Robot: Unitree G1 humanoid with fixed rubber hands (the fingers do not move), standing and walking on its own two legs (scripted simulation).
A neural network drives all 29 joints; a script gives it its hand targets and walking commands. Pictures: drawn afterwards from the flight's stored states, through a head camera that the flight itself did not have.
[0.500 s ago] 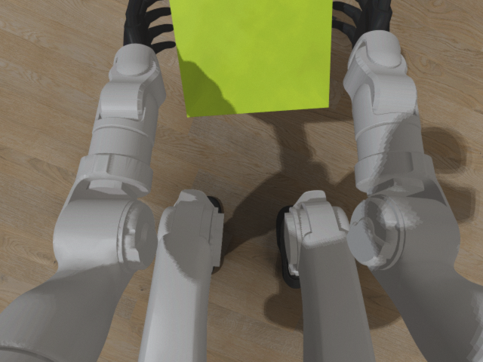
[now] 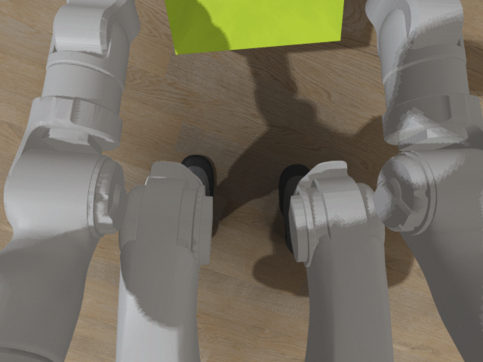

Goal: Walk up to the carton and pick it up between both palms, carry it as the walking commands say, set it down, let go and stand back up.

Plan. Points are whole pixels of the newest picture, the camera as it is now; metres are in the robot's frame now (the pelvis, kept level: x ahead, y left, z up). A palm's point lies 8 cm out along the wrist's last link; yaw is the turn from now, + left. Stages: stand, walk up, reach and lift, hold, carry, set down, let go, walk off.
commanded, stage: set down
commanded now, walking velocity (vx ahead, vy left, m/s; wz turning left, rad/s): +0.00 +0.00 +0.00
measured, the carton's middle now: out of the picture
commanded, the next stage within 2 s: none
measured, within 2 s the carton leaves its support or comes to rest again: rests again in 1.90 s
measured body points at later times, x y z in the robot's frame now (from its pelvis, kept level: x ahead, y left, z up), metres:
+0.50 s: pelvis +0.01 +0.01 -0.02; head +0.39 +0.01 +0.22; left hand +0.56 +0.16 -0.21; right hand +0.56 -0.15 -0.21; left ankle +0.13 +0.12 -0.35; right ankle +0.11 -0.11 -0.35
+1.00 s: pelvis +0.01 +0.00 -0.02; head +0.39 +0.00 +0.21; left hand +0.56 +0.17 -0.22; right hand +0.57 -0.15 -0.22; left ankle +0.13 +0.12 -0.35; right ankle +0.11 -0.11 -0.35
